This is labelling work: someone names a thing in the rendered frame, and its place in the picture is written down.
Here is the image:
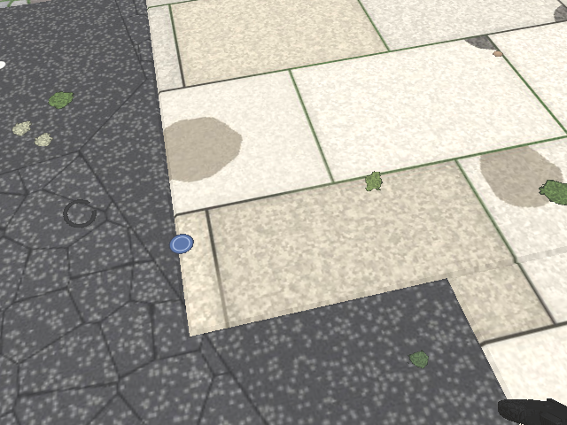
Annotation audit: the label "robot right hand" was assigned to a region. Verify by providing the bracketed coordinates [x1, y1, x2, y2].
[498, 398, 567, 425]

